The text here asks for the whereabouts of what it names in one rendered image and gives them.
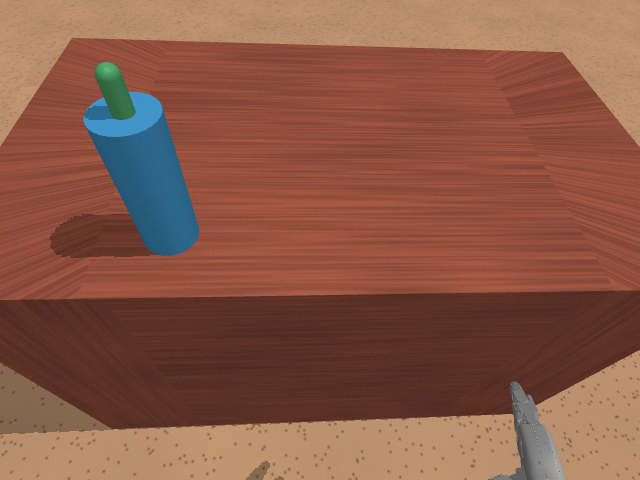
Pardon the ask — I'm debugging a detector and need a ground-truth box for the right robot hand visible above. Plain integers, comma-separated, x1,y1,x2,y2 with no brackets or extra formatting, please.
489,381,565,480

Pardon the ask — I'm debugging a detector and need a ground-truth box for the bottle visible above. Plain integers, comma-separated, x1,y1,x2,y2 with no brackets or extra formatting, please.
83,62,199,256

